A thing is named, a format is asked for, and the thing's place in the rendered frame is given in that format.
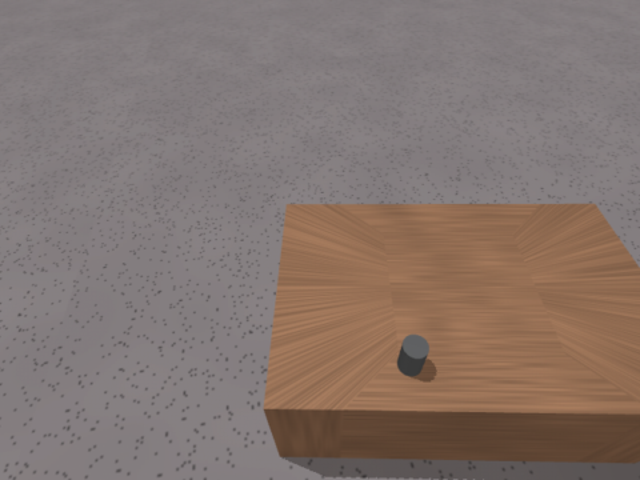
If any can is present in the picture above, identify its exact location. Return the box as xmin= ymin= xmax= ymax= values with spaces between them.
xmin=397 ymin=334 xmax=429 ymax=377

